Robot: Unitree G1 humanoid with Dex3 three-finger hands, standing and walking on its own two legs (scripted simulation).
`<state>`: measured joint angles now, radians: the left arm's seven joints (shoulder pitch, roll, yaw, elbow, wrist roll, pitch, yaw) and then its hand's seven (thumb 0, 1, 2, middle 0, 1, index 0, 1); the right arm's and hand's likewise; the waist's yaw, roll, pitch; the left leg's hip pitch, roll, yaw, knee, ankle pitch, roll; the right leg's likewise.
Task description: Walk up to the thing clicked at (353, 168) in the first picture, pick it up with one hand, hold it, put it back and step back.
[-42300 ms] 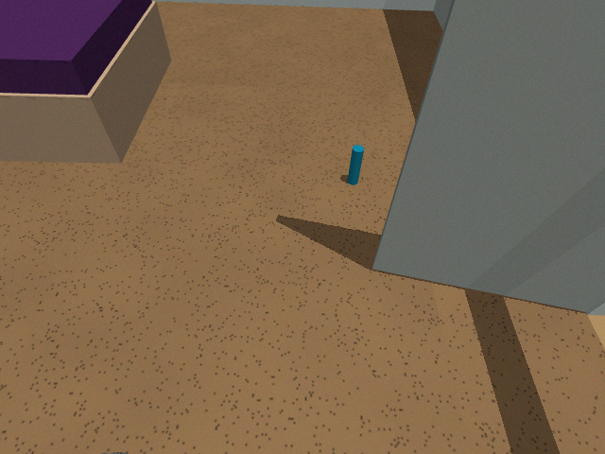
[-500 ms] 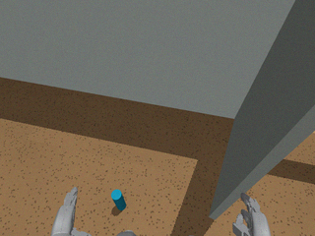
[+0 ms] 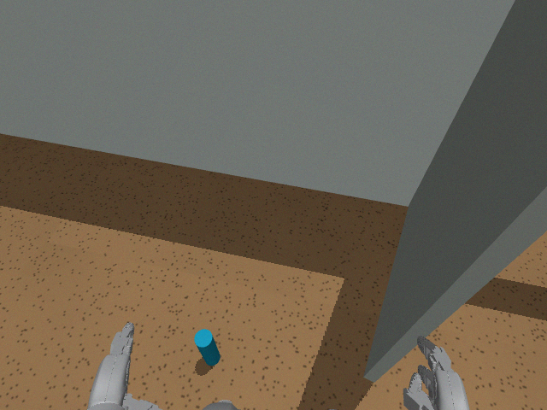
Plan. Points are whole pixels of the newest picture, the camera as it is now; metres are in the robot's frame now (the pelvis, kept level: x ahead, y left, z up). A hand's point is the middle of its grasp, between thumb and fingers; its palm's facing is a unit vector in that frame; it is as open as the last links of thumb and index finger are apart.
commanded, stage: home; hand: left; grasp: from the side
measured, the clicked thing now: (208, 348) +0.38 +0.22 -0.62
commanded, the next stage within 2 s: stand in 0.04 s
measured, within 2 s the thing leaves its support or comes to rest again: neither
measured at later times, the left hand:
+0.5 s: hand (148, 401) +0.15 +0.20 -0.09, palm faces -0.03 -0.94 -0.33, open 11.6 cm
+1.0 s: hand out of the picture +0.05 +0.25 -0.11, palm faces -0.02 -0.94 -0.33, open 7.4 cm
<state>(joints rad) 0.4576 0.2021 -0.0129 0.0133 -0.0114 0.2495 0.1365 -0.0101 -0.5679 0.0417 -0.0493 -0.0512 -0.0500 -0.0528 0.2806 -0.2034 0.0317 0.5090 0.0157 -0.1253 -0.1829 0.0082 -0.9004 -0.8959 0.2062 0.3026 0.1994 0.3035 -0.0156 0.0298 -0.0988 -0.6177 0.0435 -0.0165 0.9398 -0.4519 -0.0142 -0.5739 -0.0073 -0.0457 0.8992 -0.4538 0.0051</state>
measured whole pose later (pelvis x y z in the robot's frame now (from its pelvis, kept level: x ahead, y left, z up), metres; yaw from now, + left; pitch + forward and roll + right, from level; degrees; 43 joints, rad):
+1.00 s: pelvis -0.01 +0.01 +0.05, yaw +0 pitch -3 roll +0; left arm 0.19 0.31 0.00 1.03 0.03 0.00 0.02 0.01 0.90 0.90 -0.20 -0.30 -0.20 -0.30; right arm 0.17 -0.30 -0.02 1.05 -0.03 0.00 -0.01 0.00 -0.90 -0.89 0.21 0.30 0.20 0.30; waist 0.01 0.00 0.05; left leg -0.19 0.00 0.02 0.47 -0.22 0.01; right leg -0.18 -0.04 -0.02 0.47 -0.24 0.02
